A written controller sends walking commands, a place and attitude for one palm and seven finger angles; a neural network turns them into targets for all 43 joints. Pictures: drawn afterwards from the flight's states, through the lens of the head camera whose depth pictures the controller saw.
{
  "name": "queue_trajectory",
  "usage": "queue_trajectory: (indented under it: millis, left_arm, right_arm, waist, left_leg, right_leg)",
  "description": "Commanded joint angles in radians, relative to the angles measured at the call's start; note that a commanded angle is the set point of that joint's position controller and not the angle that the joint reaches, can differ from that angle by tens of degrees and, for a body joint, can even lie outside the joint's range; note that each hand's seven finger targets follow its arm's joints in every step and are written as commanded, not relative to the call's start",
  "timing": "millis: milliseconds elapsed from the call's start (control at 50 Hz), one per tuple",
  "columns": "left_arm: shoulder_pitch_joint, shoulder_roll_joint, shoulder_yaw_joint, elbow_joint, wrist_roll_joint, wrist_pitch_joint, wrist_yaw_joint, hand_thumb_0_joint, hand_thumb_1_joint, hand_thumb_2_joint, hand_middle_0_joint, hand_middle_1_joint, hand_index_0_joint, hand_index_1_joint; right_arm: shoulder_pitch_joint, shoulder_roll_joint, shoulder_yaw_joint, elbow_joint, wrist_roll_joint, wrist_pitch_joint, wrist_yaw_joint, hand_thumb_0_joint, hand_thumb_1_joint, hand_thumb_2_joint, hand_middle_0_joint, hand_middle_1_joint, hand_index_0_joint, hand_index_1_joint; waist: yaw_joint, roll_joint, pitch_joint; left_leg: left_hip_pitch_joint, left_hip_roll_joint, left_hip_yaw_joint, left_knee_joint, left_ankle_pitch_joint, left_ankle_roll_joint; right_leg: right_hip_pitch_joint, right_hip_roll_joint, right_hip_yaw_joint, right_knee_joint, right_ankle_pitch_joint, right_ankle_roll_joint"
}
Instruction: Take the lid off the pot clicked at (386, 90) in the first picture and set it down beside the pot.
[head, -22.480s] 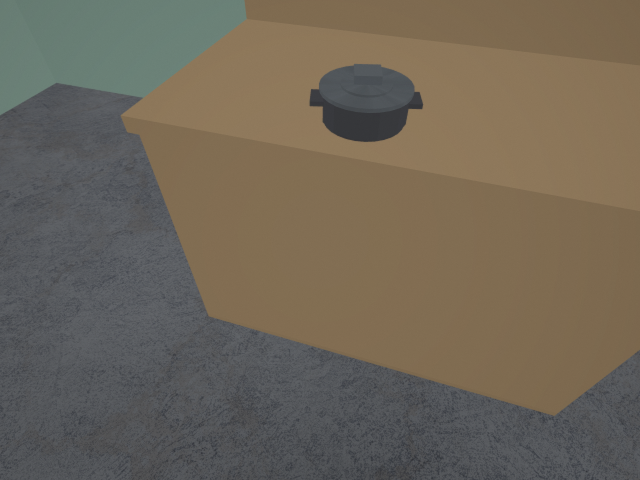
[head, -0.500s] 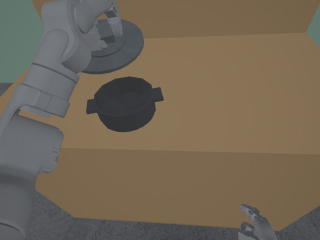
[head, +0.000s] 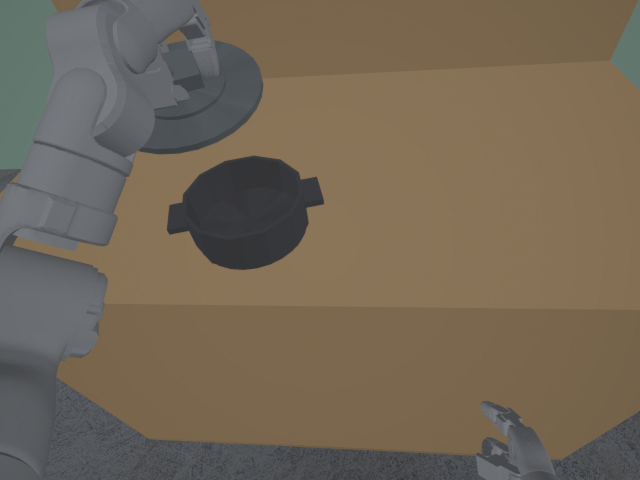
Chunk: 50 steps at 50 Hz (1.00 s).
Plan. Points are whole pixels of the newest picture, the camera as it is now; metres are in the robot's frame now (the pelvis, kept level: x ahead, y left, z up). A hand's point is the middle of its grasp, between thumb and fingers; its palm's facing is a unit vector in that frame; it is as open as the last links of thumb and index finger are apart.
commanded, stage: move the lid sideways beside the pot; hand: left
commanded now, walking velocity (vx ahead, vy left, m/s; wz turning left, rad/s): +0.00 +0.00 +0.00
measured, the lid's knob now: (174, 72) +0.47 +0.17 +0.29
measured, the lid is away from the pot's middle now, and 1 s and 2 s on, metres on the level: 0.04 0.17 0.23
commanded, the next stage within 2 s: lower the lid onto the table in 1.72 s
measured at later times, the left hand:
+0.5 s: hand (97, 83) +0.43 +0.23 +0.31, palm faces -0.08 -0.07 -0.99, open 7.2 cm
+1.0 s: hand (53, 86) +0.43 +0.28 +0.30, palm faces -0.09 -0.07 -0.99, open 7.1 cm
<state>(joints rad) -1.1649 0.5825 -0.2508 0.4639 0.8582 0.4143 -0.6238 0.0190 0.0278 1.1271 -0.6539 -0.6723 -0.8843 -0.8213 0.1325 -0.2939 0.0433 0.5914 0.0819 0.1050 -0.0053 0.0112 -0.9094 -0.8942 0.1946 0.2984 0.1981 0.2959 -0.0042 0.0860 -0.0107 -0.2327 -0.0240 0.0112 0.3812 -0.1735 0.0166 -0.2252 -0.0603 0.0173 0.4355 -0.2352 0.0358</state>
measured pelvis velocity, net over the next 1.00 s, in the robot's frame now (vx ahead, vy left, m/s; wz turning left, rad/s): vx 0.00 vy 0.01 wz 0.02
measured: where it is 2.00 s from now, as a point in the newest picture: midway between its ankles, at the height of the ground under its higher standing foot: outside the picture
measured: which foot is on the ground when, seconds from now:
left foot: down 0.00-1.00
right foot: down 0.00-1.00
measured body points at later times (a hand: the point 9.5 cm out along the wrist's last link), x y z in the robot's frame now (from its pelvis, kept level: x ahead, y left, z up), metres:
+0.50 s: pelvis -0.01 +0.00 +0.00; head +0.01 -0.03 +0.45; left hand +0.43 +0.23 +0.36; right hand +0.16 -0.24 -0.11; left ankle +0.01 +0.11 -0.74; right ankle -0.01 -0.14 -0.74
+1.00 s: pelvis +0.00 +0.01 +0.00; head +0.03 -0.02 +0.45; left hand +0.43 +0.28 +0.36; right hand +0.14 -0.25 -0.12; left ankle +0.01 +0.11 -0.74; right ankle -0.01 -0.14 -0.74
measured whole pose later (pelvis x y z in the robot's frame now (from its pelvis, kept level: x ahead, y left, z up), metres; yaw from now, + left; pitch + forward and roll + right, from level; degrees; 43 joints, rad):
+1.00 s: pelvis +0.00 +0.01 +0.00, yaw +1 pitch +3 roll +0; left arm -1.15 0.82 -0.12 0.59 0.91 0.28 -0.65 0.02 0.03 1.12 -0.65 -0.67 -0.89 -0.82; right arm 0.19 -0.31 0.04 0.59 0.10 0.16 -0.02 0.01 -0.91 -0.89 0.19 0.30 0.20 0.30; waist -0.03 0.06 0.02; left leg -0.28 -0.02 -0.01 0.41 -0.18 0.02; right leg -0.23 -0.05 0.00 0.39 -0.21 0.04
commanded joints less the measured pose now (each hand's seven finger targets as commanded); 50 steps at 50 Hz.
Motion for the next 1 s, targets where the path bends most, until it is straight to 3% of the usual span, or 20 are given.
queue_trajectory:
  millis: [0, 20, 100, 120, 180, 220, 300, 360, 400, 420, 500, 520, 600, 660, 700, 780, 820, 900, 920, 980]
  left_arm:
    - [-0.552, 0.247, 0.128, -0.156, 0.029, 0.000, 0.051, 0.000, 0.395, 1.282, -0.852, -0.794, -0.998, -0.882]
    - [-0.622, 0.324, 0.176, -0.237, 0.045, -0.009, 0.058, 0.000, 0.395, 1.282, -0.852, -0.794, -0.998, -0.882]
    - [-0.584, 0.292, 0.143, -0.224, 0.029, -0.016, 0.051, 0.000, 0.395, 1.282, -0.852, -0.794, -0.998, -0.882]
    - [-0.631, 0.342, 0.179, -0.266, 0.045, -0.021, 0.056, 0.000, 0.395, 1.282, -0.852, -0.794, -0.998, -0.882]
    - [-0.609, 0.320, 0.148, -0.111, 0.046, -0.017, 0.045, 0.000, 0.395, 1.282, -0.852, -0.794, -0.998, -0.882]
    - [-0.654, 0.383, 0.184, -0.190, 0.053, -0.035, 0.057, 0.000, 0.395, 1.282, -0.852, -0.794, -0.998, -0.882]
    - [-0.604, 0.318, 0.133, -0.119, 0.035, -0.045, 0.052, 0.000, 0.395, 1.282, -0.852, -0.794, -0.998, -0.882]
    - [-0.666, 0.395, 0.173, -0.087, 0.064, -0.061, 0.052, 0.000, 0.395, 1.282, -0.852, -0.794, -0.998, -0.882]
    - [-0.600, 0.395, 0.173, -0.035, 0.052, -0.069, 0.052, 0.000, 0.395, 1.282, -0.852, -0.794, -0.998, -0.882]
    - [-0.693, 0.429, 0.191, -0.140, 0.069, -0.085, 0.058, 0.000, 0.395, 1.282, -0.852, -0.794, -0.998, -0.882]
    - [-0.579, 0.392, 0.171, -0.020, 0.056, -0.085, 0.045, 0.000, 0.395, 1.282, -0.852, -0.794, -0.998, -0.882]
    - [-0.642, 0.462, 0.216, -0.092, 0.078, -0.095, 0.052, 0.000, 0.395, 1.282, -0.852, -0.794, -0.998, -0.882]
    - [-0.569, 0.435, 0.198, -0.041, 0.060, -0.101, 0.042, 0.000, 0.395, 1.282, -0.852, -0.794, -0.998, -0.882]
    - [-0.637, 0.455, 0.206, -0.084, 0.078, -0.113, 0.044, 0.000, 0.395, 1.282, -0.852, -0.794, -0.998, -0.882]
    - [-0.550, 0.498, 0.246, -0.062, 0.065, -0.115, 0.044, 0.000, 0.395, 1.282, -0.852, -0.794, -0.998, -0.882]
    - [-0.576, 0.554, 0.273, -0.014, 0.091, -0.121, 0.035, 0.000, 0.395, 1.282, -0.852, -0.794, -0.998, -0.882]
    - [-0.624, 0.541, 0.253, -0.120, 0.083, -0.135, 0.042, 0.000, 0.395, 1.282, -0.852, -0.794, -0.998, -0.882]
    - [-0.541, 0.535, 0.256, -0.058, 0.072, -0.136, 0.039, 0.000, 0.395, 1.282, -0.852, -0.794, -0.998, -0.882]
    - [-0.611, 0.584, 0.288, -0.142, 0.086, -0.145, 0.045, 0.000, 0.395, 1.282, -0.852, -0.794, -0.998, -0.882]
    - [-0.572, 0.580, 0.289, -0.064, 0.087, -0.140, 0.034, 0.000, 0.395, 1.282, -0.852, -0.794, -0.998, -0.882]
  right_arm:
    - [-0.117, -0.113, -0.045, -0.150, 0.015, -0.031, -0.003, 0.000, -0.900, -0.900, 0.200, 0.300, 0.200, 0.300]
    - [-0.111, -0.107, -0.041, -0.157, 0.014, -0.035, -0.003, 0.000, -0.900, -0.900, 0.200, 0.300, 0.200, 0.300]
    - [-0.119, -0.116, -0.043, -0.154, 0.017, -0.031, -0.004, 0.000, -0.900, -0.900, 0.200, 0.300, 0.200, 0.300]
    - [-0.115, -0.104, -0.040, -0.158, 0.015, -0.036, -0.006, 0.000, -0.900, -0.900, 0.200, 0.300, 0.200, 0.300]
    - [-0.116, -0.112, -0.035, -0.131, 0.018, -0.022, -0.015, 0.000, -0.900, -0.900, 0.200, 0.300, 0.200, 0.300]
    - [-0.103, -0.115, -0.036, -0.139, 0.018, -0.029, -0.016, 0.000, -0.900, -0.900, 0.200, 0.300, 0.200, 0.300]
    - [-0.094, -0.123, -0.039, -0.124, 0.020, -0.029, -0.016, 0.000, -0.900, -0.900, 0.200, 0.300, 0.200, 0.300]
    - [-0.094, -0.120, -0.035, -0.123, 0.020, -0.024, -0.022, 0.000, -0.900, -0.900, 0.200, 0.300, 0.200, 0.300]
    - [-0.071, -0.137, -0.040, -0.114, 0.019, -0.018, -0.020, 0.000, -0.900, -0.900, 0.200, 0.300, 0.200, 0.300]
    - [-0.072, -0.122, -0.038, -0.128, 0.018, -0.022, -0.019, 0.000, -0.900, -0.900, 0.200, 0.300, 0.200, 0.300]
    - [-0.047, -0.138, -0.047, -0.115, 0.020, -0.011, -0.018, 0.000, -0.900, -0.900, 0.200, 0.300, 0.200, 0.300]
    - [-0.048, -0.130, -0.043, -0.127, 0.020, -0.012, -0.017, 0.000, -0.900, -0.900, 0.200, 0.300, 0.200, 0.300]
    - [-0.035, -0.144, -0.050, -0.125, 0.023, -0.004, -0.017, 0.000, -0.900, -0.900, 0.200, 0.300, 0.200, 0.300]
    - [-0.045, -0.130, -0.047, -0.134, 0.022, -0.002, -0.020, 0.000, -0.900, -0.900, 0.200, 0.300, 0.200, 0.300]
    - [-0.028, -0.151, -0.053, -0.131, 0.023, 0.003, -0.017, 0.000, -0.900, -0.900, 0.200, 0.300, 0.200, 0.300]
    - [-0.022, -0.147, -0.051, -0.129, 0.020, 0.021, -0.024, 0.000, -0.900, -0.900, 0.200, 0.300, 0.200, 0.300]
    - [-0.019, -0.140, -0.052, -0.140, 0.026, 0.017, -0.020, 0.000, -0.900, -0.900, 0.200, 0.300, 0.200, 0.300]
    - [-0.002, -0.155, -0.056, -0.128, 0.025, 0.022, -0.021, 0.000, -0.900, -0.900, 0.200, 0.300, 0.200, 0.300]
    - [-0.008, -0.146, -0.053, -0.137, 0.024, 0.020, -0.018, 0.000, -0.900, -0.900, 0.200, 0.300, 0.200, 0.300]
    - [-0.016, -0.147, -0.053, -0.129, 0.023, 0.031, -0.022, 0.000, -0.900, -0.900, 0.200, 0.300, 0.200, 0.300]
  waist:
    - [0.004, -0.108, -0.402]
    - [0.019, -0.102, -0.457]
    - [0.004, -0.058, -0.446]
    - [0.016, -0.066, -0.480]
    - [-0.003, -0.101, -0.361]
    - [0.006, -0.074, -0.444]
    - [-0.016, -0.028, -0.399]
    - [-0.009, -0.082, -0.390]
    - [-0.017, -0.046, -0.385]
    - [-0.005, -0.049, -0.456]
    - [-0.022, -0.047, -0.383]
    - [-0.007, -0.045, -0.438]
    - [-0.020, -0.023, -0.398]
    - [-0.018, -0.022, -0.408]
    - [-0.011, 0.004, -0.413]
    - [-0.011, -0.062, -0.387]
    - [-0.015, -0.004, -0.456]
    - [-0.022, 0.032, -0.426]
    - [-0.011, 0.029, -0.474]
    - [-0.015, -0.006, -0.418]
  left_leg:
    - [0.219, -0.028, 0.003, 0.025, 0.324, 0.052]
    - [0.222, -0.030, 0.003, 0.013, 0.319, 0.047]
    - [0.246, -0.031, -0.006, 0.033, 0.331, 0.050]
    - [0.242, -0.034, -0.003, 0.023, 0.321, 0.047]
    - [0.187, -0.034, -0.002, 0.008, 0.197, 0.050]
    - [0.206, -0.036, -0.006, 0.005, 0.225, 0.046]
    - [0.226, -0.032, -0.016, 0.021, 0.232, 0.046]
    - [0.182, -0.036, -0.010, 0.004, 0.172, 0.050]
    - [0.186, -0.035, -0.009, 0.013, 0.195, 0.051]
    - [0.203, -0.036, -0.011, 0.000, 0.222, 0.046]
    - [0.199, -0.030, -0.014, 0.015, 0.229, 0.051]
    - [0.199, -0.032, -0.008, 0.000, 0.223, 0.049]
    - [0.204, -0.030, -0.011, 0.019, 0.258, 0.053]
    - [0.207, -0.033, -0.009, 0.014, 0.255, 0.055]
    - [0.209, -0.029, -0.011, 0.023, 0.286, 0.054]
    - [0.173, -0.032, -0.001, 0.015, 0.246, 0.062]
    - [0.222, -0.030, -0.006, 0.017, 0.315, 0.053]
    - [0.240, -0.024, -0.016, 0.035, 0.354, 0.056]
    - [0.248, -0.026, -0.018, 0.025, 0.361, 0.051]
    - [0.221, -0.027, -0.011, 0.030, 0.320, 0.059]
  right_leg:
    - [0.074, 0.070, -0.065, -0.032, 0.350, -0.083]
    - [0.107, 0.072, -0.060, -0.023, 0.340, -0.080]
    - [0.078, 0.074, -0.063, -0.026, 0.333, -0.085]
    - [0.097, 0.077, -0.060, -0.022, 0.317, -0.081]
    - [0.040, 0.077, -0.073, -0.050, 0.230, -0.081]
    - [0.082, 0.078, -0.066, -0.038, 0.244, -0.081]
    - [0.033, 0.082, -0.076, -0.046, 0.228, -0.088]
    - [0.054, 0.076, -0.072, -0.053, 0.208, -0.081]
    - [0.049, 0.078, -0.073, -0.055, 0.225, -0.085]
    - [0.093, 0.083, -0.070, -0.047, 0.239, -0.082]
    - [0.045, 0.084, -0.082, -0.060, 0.237, -0.086]
    - [0.084, 0.086, -0.074, -0.056, 0.229, -0.082]
    - [0.057, 0.085, -0.079, -0.061, 0.256, -0.086]
    - [0.061, 0.087, -0.080, -0.058, 0.251, -0.086]
    - [0.066, 0.087, -0.077, -0.061, 0.263, -0.089]
    - [0.082, 0.086, -0.076, -0.068, 0.271, -0.082]
    - [0.094, 0.092, -0.076, -0.055, 0.288, -0.082]
    - [0.056, 0.094, -0.080, -0.067, 0.286, -0.089]
    - [0.086, 0.097, -0.078, -0.058, 0.288, -0.084]
    - [0.068, 0.093, -0.083, -0.066, 0.280, -0.086]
